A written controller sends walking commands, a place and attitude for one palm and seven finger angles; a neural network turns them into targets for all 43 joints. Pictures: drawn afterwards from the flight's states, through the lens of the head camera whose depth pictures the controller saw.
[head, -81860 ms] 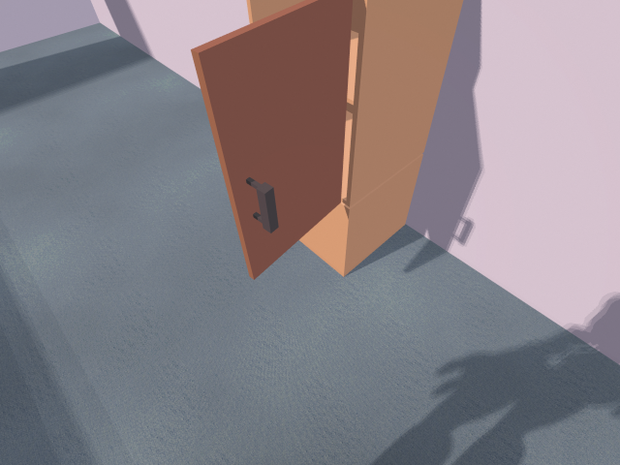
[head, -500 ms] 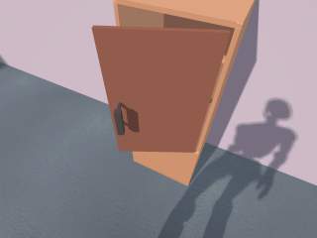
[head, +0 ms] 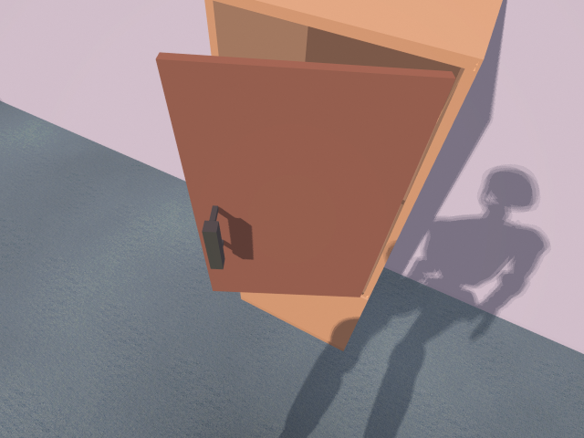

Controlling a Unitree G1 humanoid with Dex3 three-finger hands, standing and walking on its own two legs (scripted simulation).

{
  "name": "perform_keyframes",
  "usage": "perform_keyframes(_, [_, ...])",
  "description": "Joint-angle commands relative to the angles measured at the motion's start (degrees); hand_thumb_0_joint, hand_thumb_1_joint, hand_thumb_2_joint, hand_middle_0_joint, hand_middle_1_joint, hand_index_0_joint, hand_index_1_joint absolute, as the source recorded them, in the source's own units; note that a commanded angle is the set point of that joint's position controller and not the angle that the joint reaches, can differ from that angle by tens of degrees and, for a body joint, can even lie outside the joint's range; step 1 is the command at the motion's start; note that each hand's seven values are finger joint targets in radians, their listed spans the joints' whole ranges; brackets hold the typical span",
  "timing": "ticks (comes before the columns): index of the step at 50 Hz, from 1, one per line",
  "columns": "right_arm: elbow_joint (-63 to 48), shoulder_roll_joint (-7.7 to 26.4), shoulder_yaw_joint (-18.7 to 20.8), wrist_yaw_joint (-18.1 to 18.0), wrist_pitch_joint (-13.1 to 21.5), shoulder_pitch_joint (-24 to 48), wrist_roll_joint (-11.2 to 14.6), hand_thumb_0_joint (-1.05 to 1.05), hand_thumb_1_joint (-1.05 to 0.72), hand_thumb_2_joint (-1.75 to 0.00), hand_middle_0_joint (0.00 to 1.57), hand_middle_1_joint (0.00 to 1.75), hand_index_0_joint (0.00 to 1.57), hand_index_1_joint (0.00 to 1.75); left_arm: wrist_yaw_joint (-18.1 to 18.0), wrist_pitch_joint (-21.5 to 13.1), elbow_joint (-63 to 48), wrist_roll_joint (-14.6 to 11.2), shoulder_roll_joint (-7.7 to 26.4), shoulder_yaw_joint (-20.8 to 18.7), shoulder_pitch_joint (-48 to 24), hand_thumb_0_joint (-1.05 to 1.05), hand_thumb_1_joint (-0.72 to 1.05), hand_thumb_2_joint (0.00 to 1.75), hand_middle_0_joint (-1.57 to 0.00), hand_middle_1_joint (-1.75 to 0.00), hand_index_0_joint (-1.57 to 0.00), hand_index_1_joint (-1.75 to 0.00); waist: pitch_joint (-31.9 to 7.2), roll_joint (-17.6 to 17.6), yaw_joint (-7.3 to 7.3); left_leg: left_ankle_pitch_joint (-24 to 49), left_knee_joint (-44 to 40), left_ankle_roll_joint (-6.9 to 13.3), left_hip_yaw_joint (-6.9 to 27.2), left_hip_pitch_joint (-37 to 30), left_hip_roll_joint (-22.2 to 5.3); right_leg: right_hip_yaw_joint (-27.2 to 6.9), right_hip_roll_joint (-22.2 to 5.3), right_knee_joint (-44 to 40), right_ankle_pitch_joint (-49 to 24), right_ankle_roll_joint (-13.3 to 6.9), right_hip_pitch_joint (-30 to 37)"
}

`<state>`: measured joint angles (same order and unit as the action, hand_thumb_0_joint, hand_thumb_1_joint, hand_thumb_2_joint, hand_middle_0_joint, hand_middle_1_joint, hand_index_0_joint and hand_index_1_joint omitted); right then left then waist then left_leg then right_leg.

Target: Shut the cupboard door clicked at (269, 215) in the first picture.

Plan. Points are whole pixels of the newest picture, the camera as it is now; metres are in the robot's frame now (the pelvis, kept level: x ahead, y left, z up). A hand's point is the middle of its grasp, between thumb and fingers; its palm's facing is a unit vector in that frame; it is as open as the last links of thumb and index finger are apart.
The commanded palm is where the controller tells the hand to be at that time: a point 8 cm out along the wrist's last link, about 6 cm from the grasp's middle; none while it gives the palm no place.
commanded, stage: come to a stop and stand still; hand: left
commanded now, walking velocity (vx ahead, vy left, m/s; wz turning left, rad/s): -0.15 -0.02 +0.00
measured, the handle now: (216, 237) +0.46 +0.17 -0.07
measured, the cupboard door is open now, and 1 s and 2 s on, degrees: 26 26 26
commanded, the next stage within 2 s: look again from close up in 1.32 s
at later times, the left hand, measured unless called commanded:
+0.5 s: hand out of the picture +0.05 +0.17 -0.16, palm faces +0.04 -0.98 -0.22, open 7.3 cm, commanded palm none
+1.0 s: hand out of the picture +0.01 +0.21 -0.16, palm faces +0.02 -0.97 -0.23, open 7.4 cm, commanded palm none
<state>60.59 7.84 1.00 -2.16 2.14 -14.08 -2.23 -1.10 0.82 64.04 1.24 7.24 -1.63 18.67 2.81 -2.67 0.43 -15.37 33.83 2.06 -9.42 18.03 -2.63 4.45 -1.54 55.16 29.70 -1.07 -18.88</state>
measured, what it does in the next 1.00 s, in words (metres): steps on the spot: right foot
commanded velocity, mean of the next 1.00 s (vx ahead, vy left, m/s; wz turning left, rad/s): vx -0.02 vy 0.03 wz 0.00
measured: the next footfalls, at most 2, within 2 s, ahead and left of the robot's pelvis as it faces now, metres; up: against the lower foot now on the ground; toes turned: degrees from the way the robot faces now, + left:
right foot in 0.12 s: +0.06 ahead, -0.13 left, +0.00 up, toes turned +4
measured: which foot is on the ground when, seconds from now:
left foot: down 0.00-1.00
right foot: up 0.00-0.10, down 0.12-1.00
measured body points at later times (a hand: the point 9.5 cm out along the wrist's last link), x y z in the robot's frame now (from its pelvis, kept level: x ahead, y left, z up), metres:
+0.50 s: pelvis +0.01 -0.01 +0.01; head +0.03 -0.01 +0.46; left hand +0.05 +0.22 -0.15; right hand +0.04 -0.24 -0.15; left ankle +0.02 +0.09 -0.73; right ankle +0.02 -0.13 -0.73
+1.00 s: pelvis -0.02 +0.02 +0.01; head -0.03 +0.02 +0.46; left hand +0.01 +0.26 -0.14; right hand +0.04 -0.22 -0.14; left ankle +0.02 +0.09 -0.73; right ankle +0.02 -0.13 -0.73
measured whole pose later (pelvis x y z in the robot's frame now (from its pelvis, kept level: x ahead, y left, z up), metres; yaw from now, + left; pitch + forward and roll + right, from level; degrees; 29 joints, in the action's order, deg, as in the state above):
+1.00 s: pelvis -0.02 +0.02 +0.01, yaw +0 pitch -3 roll +0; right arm 57.6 11.2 0.7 0.4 -0.3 -14.1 -1.2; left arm -1.6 0.8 56.6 1.4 11.9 0.5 17.8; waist 0.2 0.0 0.5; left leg -12.0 27.5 3.7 -7.1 13.0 0.7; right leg 3.3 -4.6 27.4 12.0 2.6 -12.3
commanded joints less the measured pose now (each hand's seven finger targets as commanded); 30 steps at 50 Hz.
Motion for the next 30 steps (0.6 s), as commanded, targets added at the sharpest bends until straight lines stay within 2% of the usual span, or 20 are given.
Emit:
perform_keyframes(1, [-1.2, 7.9, 1.4, -0.6, -0.1, -1.6, 0.6, 0.0, -0.9, -0.9, 0.2, 0.3, 0.2, 0.3, -0.5, -0.4, -2.8, -0.4, 0.6, -0.1, 4.4, 0.0, 0.9, 0.9, -0.2, -0.3, -0.2, -0.3, -3.4, 10.9, 0.42, 28.2, -14.5, 7.6, 11.5, -3.7, -13.9, -1.0, -2.2, -12.6, -4.8, 1.7, 2.1])
perform_keyframes(3, [-1.3, 8.4, 2.0, -0.4, -0.6, -1.1, 1.0, 0.0, -0.9, -0.9, 0.2, 0.3, 0.2, 0.3, -0.7, -0.8, -2.6, 0.0, 1.3, -0.2, 5.8, 0.0, 0.9, 0.9, -0.2, -0.3, -0.2, -0.3, -4.4, 6.9, 1.31, 23.8, -10.9, 5.5, 9.4, -3.2, -11.9, 1.2, -1.3, -23.0, -14.9, 2.0, 6.8])
perform_keyframes(4, [-1.4, 7.6, 2.2, -0.2, -0.9, -1.1, 1.2, 0.0, -0.9, -0.9, 0.2, 0.3, 0.2, 0.3, -0.9, -1.0, -2.5, 0.1, 2.8, -0.3, 5.8, 0.0, 0.9, 0.9, -0.2, -0.3, -0.2, -0.3, -3.7, 6.4, 1.48, 18.5, -9.0, 3.3, 8.2, -1.7, -9.8, -0.3, -2.1, -27.6, -19.3, 1.9, 8.6])
perform_keyframes(6, [-2.4, 4.3, 1.8, 0.5, -1.7, -1.7, 1.6, 0.0, -0.9, -0.9, 0.2, 0.3, 0.2, 0.3, -1.1, -1.5, -4.2, 0.4, 7.8, -0.7, 2.8, 0.0, 0.9, 0.9, -0.2, -0.3, -0.2, -0.3, -2.2, -2.1, -0.27, 2.8, -5.1, -1.7, 4.1, 0.3, -3.3, -10.2, -10.6, -31.4, -28.6, -1.8, 5.4])
perform_keyframes(7, [-2.2, 3.0, 1.6, 0.8, -2.3, -2.0, 1.5, 0.0, -0.9, -0.9, 0.2, 0.3, 0.2, 0.3, -1.1, -1.5, -5.0, 0.3, 8.9, -0.7, 1.6, 0.0, 0.9, 0.9, -0.2, -0.3, -0.2, -0.3, -1.9, -1.1, -0.85, -0.2, -4.4, -2.6, 3.6, -1.5, -1.1, -11.5, -13.0, -32.4, -30.4, -3.3, 3.3])
perform_keyframes(8, [-1.9, 2.6, 1.6, 0.8, -2.9, -1.8, 1.4, 0.0, -0.9, -0.9, 0.2, 0.3, 0.2, 0.3, -1.1, -1.7, -5.4, 0.2, 10.1, -1.0, 0.4, 0.0, 0.9, 0.9, -0.2, -0.3, -0.2, -0.3, -1.8, -6.9, -0.95, -1.8, -1.5, -3.2, 3.4, -2.1, -0.3, -13.1, -13.4, -33.8, -30.9, -4.2, 2.1])
perform_keyframes(9, [-1.6, 2.8, 1.7, 0.9, -3.2, -2.2, 1.3, 0.0, -0.9, -0.9, 0.2, 0.3, 0.2, 0.3, -1.2, -1.7, -5.7, 0.2, 10.0, -0.9, -0.6, 0.0, 0.9, 0.9, -0.2, -0.3, -0.2, -0.3, -1.4, -9.3, -0.76, -4.0, 0.4, -3.3, 3.8, -1.8, 0.0, -13.0, -14.3, -34.8, -32.4, -5.1, 2.2])
perform_keyframes(13, [-1.2, 3.4, 1.6, 0.9, -3.3, -1.9, 1.4, 0.0, -0.9, -0.9, 0.2, 0.3, 0.2, 0.3, -1.5, -1.6, -6.5, 0.1, 10.5, -1.4, -2.1, 0.0, 0.9, 0.9, -0.2, -0.3, -0.2, -0.3, -1.6, -6.7, -0.29, -5.2, 2.0, -3.9, 5.0, -0.6, 0.3, -11.9, -14.8, -33.1, -38.7, -6.8, 5.8])
perform_keyframes(15, [-1.0, 3.7, 1.6, 0.9, -3.1, -2.8, 1.5, 0.0, -0.9, -0.9, 0.2, 0.3, 0.2, 0.3, -1.5, -1.4, -6.9, 0.0, 11.0, -1.9, -2.9, 0.0, 0.9, 0.9, -0.2, -0.3, -0.2, -0.3, -2.2, -6.5, -0.52, -1.6, -3.2, -3.9, 5.1, -3.1, 0.1, -11.0, -14.1, -31.1, -38.5, -6.4, 6.1])
perform_keyframes(16, [-0.7, 3.8, 1.6, 0.9, -2.8, -3.4, 1.5, 0.0, -0.9, -0.9, 0.2, 0.3, 0.2, 0.3, -1.5, -1.2, -7.0, -0.1, 10.7, -2.0, -3.3, 0.0, 0.9, 0.9, -0.2, -0.3, -0.2, -0.3, -2.5, -4.8, -0.61, 3.4, -6.8, -3.5, 5.5, -5.8, -0.2, -9.6, -12.7, -29.8, -36.4, -5.2, 4.9])
perform_keyframes(18, [-0.7, 5.4, 1.7, 0.9, -2.3, -2.8, 1.2, 0.0, -0.9, -0.9, 0.2, 0.3, 0.2, 0.3, -1.4, -0.5, -7.8, -0.2, 9.3, -2.0, -4.0, 0.0, 0.9, 0.9, -0.2, -0.3, -0.2, -0.3, -2.1, 4.7, 0.04, 15.8, -9.4, -1.7, 8.8, -8.9, -4.2, -5.2, -7.5, -26.4, -26.8, -1.6, 1.9])
perform_keyframes(19, [-0.9, 5.8, 1.6, 0.8, -2.0, -2.1, 1.1, 0.0, -0.9, -0.9, 0.2, 0.3, 0.2, 0.3, -1.4, -0.3, -7.8, -0.3, 8.2, -1.7, -4.4, 0.0, 0.9, 0.9, -0.2, -0.3, -0.2, -0.3, -1.6, 9.1, 0.42, 18.3, -12.0, 0.2, 11.4, -6.0, -6.3, -3.0, -5.1, -25.5, -21.3, 0.2, 4.1])
perform_keyframes(21, [-1.7, 6.6, 1.6, 0.6, -1.9, 0.0, 1.2, 0.0, -0.9, -0.9, 0.2, 0.3, 0.2, 0.3, -1.3, -0.1, -6.9, -0.2, 6.7, -1.2, -2.8, 0.0, 0.9, 0.9, -0.2, -0.3, -0.2, -0.3, -0.3, 8.6, 1.63, 11.3, -14.6, 1.5, 12.9, -1.8, -7.1, -2.4, -3.8, -27.0, -15.0, 0.8, 6.7])
perform_keyframes(22, [-6.5, 12.3, 1.5, 1.0, -1.0, 2.3, 0.8, 0.0, -0.9, -0.9, 0.2, 0.3, 0.2, 0.3, -1.4, -2.2, -8.9, 0.1, 15.4, 0.6, 0.3, 0.0, 0.9, 0.9, -0.2, -0.3, -0.2, -0.3, 2.9, 8.7, 1.28, 13.0, -10.9, -0.2, 11.2, -1.8, -1.9, -3.1, -3.6, -31.3, -19.7, 0.4, 8.4])
perform_keyframes(23, [-8.3, 10.4, 2.6, 1.2, 0.1, 2.0, 1.0, 0.0, -0.9, -0.9, 0.2, 0.3, 0.2, 0.3, -1.7, -2.4, -9.9, 0.0, 13.6, -1.0, 0.1, 0.0, 0.9, 0.9, -0.2, -0.3, -0.2, -0.3, -6.2, 5.4, 0.5, 12.0, -4.3, -1.1, 10.3, -3.8, -2.3, -7.5, -7.2, -28.4, -25.1, -1.1, 8.2])
perform_keyframes(24, [-8.3, 8.6, 2.1, 1.1, -0.2, -0.7, 0.9, 0.0, -0.9, -0.9, 0.2, 0.3, 0.2, 0.3, -1.8, -2.8, -10.3, -0.4, 12.5, -0.6, -1.6, 0.0, 0.9, 0.9, -0.2, -0.3, -0.2, -0.3, -11.7, 4.2, -0.95, 11.0, -3.3, -1.2, 9.7, -5.4, -1.7, -9.6, -9.4, -27.7, -31.5, -2.9, 11.5])
perform_keyframes(25, [-8.4, 7.2, 2.0, 1.1, -0.7, -2.2, 0.9, 0.0, -0.9, -0.9, 0.2, 0.3, 0.2, 0.3, -1.9, -2.7, -11.5, -0.4, 12.0, -0.6, -2.4, 0.0, 0.9, 0.9, -0.2, -0.3, -0.2, -0.3, -11.6, 2.3, -1.49, 7.9, -3.4, -1.5, 9.1, -4.9, -0.9, -9.6, -10.1, -28.1, -30.0, -3.3, 10.8])
perform_keyframes(27, [-8.8, 7.0, 1.7, 1.3, -1.3, -2.7, 0.7, 0.0, -0.9, -0.9, 0.2, 0.3, 0.2, 0.3, -1.6, -2.2, -12.3, -0.1, 11.6, -0.2, -3.3, 0.0, 0.9, 0.9, -0.2, -0.3, -0.2, -0.3, -6.2, -2.1, -1.67, 5.2, -4.4, -1.1, 8.4, -4.2, -0.7, -8.7, -8.9, -29.7, -22.9, -3.0, 6.1])
perform_keyframes(29, [-9.4, 8.8, 2.3, 1.3, -1.3, -2.6, 0.8, 0.0, -0.9, -0.9, 0.2, 0.3, 0.2, 0.3, -1.5, -1.6, -13.2, 0.0, 12.3, -0.5, -4.2, 0.0, 0.9, 0.9, -0.2, -0.3, -0.2, -0.3, 0.0, -0.4, -2.06, 4.7, -5.6, -0.8, 9.5, -2.4, -1.5, -7.4, -7.1, -30.0, -15.9, -2.0, 1.0])
perform_keyframes(30, [-9.6, 9.7, 2.4, 1.3, -1.1, -2.4, 0.8, 0.0, -0.9, -0.9, 0.2, 0.3, 0.2, 0.3, -1.4, -1.5, -13.6, 0.0, 12.3, -0.6, -4.0, 0.0, 0.9, 0.9, -0.2, -0.3, -0.2, -0.3, 0.8, 1.4, -1.72, 5.5, -7.1, -0.3, 10.5, -1.4, -2.4, -6.4, -5.9, -29.2, -15.5, -1.6, 1.0])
